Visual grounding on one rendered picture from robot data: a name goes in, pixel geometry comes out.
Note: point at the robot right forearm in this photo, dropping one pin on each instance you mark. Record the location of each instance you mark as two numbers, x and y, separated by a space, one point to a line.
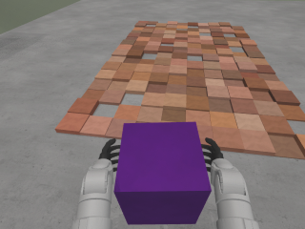
232 199

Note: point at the robot left forearm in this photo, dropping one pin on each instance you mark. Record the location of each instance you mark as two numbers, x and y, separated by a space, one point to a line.
95 197

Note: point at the right robot hand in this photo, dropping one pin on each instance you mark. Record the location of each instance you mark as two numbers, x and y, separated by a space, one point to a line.
215 152

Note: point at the left robot hand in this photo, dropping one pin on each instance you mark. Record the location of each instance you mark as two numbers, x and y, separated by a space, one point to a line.
106 152

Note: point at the carton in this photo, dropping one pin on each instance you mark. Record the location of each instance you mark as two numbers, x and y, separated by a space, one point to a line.
161 175

